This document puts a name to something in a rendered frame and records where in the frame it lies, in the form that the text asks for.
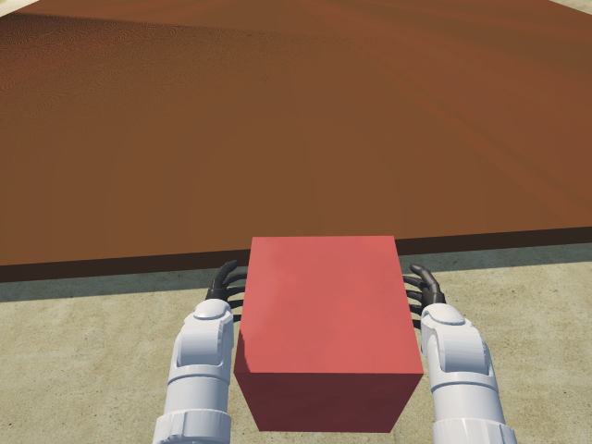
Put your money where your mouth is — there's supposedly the right robot forearm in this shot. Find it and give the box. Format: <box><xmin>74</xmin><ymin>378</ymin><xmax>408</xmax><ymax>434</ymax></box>
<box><xmin>420</xmin><ymin>303</ymin><xmax>517</xmax><ymax>444</ymax></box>

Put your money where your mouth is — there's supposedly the carton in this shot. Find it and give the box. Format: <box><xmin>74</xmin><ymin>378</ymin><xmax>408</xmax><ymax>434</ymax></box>
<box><xmin>233</xmin><ymin>236</ymin><xmax>424</xmax><ymax>433</ymax></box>

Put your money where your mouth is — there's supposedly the right robot hand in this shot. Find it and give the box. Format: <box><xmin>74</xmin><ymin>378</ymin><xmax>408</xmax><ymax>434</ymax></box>
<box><xmin>402</xmin><ymin>263</ymin><xmax>447</xmax><ymax>330</ymax></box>

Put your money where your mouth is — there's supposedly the left robot forearm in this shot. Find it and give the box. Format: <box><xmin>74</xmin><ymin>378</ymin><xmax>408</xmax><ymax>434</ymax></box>
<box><xmin>153</xmin><ymin>299</ymin><xmax>234</xmax><ymax>444</ymax></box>

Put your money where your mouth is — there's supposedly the left robot hand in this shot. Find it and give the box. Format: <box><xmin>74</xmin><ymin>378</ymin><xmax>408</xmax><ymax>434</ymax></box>
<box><xmin>205</xmin><ymin>260</ymin><xmax>248</xmax><ymax>323</ymax></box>

